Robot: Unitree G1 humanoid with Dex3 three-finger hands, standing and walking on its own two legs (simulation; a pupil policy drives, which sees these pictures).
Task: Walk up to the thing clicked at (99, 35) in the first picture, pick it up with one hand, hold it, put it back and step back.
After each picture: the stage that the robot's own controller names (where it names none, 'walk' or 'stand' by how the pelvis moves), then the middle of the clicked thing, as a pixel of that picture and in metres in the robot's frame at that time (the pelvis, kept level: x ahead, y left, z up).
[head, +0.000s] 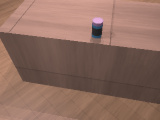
stand; (97, 28) +0.84 -0.03 -0.11
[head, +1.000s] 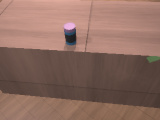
walk; (70, 34) +0.73 +0.17 -0.08
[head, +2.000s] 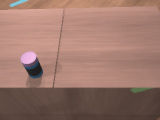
rise first; (32, 65) +0.46 +0.28 -0.08
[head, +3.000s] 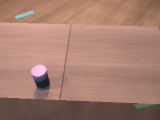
stand; (41, 77) +0.45 +0.24 -0.11
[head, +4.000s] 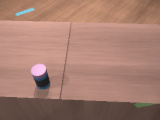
stand; (41, 77) +0.45 +0.24 -0.11
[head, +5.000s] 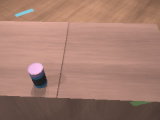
stand; (38, 75) +0.46 +0.26 -0.11
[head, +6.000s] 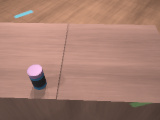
stand; (37, 77) +0.45 +0.26 -0.11
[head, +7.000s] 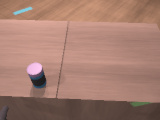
rise first; (37, 76) +0.45 +0.26 -0.11
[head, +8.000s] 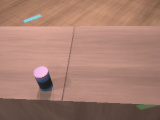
go down; (43, 79) +0.45 +0.26 -0.11
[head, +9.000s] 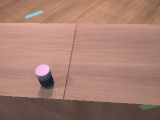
go down; (45, 77) +0.45 +0.25 -0.11
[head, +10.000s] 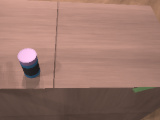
go down; (30, 63) +0.45 +0.23 -0.05
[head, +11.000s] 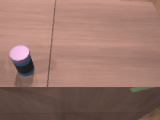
close in; (23, 61) +0.45 +0.24 -0.04
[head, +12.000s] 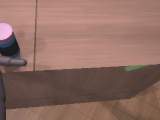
close; (6, 42) +0.48 +0.25 +0.00
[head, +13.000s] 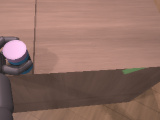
lift; (19, 58) +0.43 +0.20 -0.01
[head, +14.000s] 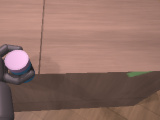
lift; (21, 67) +0.39 +0.21 -0.01
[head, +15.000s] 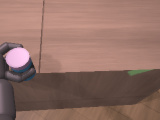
lift; (22, 65) +0.40 +0.20 -0.01
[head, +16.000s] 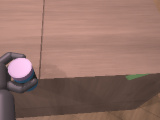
lift; (24, 75) +0.37 +0.20 +0.00
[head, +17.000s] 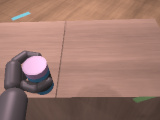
hold; (39, 76) +0.32 +0.17 +0.10
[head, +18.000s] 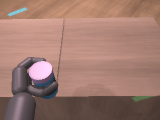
hold; (44, 81) +0.32 +0.15 +0.07
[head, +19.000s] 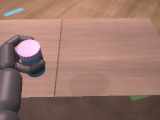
crouch; (32, 59) +0.38 +0.19 +0.10
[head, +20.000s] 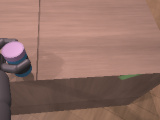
lower; (18, 60) +0.43 +0.21 -0.02
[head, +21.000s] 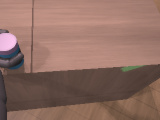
lower; (9, 52) +0.45 +0.22 +0.00
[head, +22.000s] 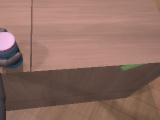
lower; (8, 51) +0.45 +0.22 +0.00
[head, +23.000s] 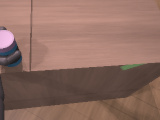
lower; (7, 49) +0.45 +0.22 +0.00
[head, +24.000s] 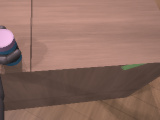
rest; (7, 48) +0.45 +0.23 +0.00
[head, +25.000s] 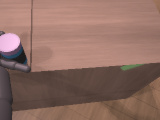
withdraw; (13, 52) +0.45 +0.21 +0.00
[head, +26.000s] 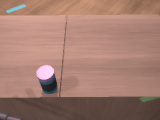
sink last; (47, 80) +0.40 +0.19 -0.06
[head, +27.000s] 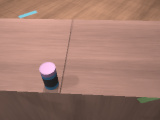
stand; (49, 76) +0.43 +0.20 -0.06
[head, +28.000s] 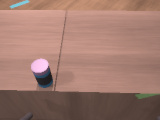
stand; (42, 73) +0.42 +0.21 -0.05
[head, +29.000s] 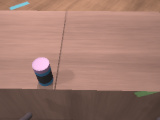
stand; (43, 72) +0.43 +0.21 -0.05
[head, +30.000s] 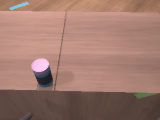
stand; (43, 73) +0.43 +0.21 -0.05
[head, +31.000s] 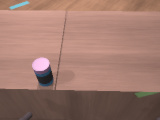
stand; (43, 72) +0.43 +0.21 -0.05
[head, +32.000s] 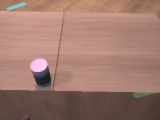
stand; (41, 73) +0.43 +0.21 -0.05
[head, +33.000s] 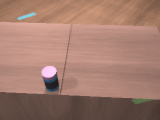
stand; (50, 79) +0.45 +0.20 -0.11
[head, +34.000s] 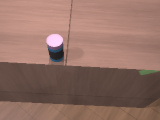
walk; (55, 48) +0.51 +0.15 -0.08
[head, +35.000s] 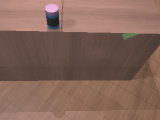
walk; (52, 17) +0.73 +0.22 -0.09
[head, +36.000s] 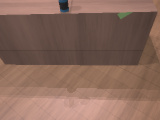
stand; (63, 2) +1.06 +0.26 -0.09
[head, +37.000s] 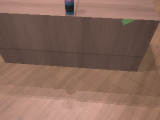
stand; (69, 5) +1.07 +0.19 -0.10
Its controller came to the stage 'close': yes
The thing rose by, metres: 0.21
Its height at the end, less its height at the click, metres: +0.00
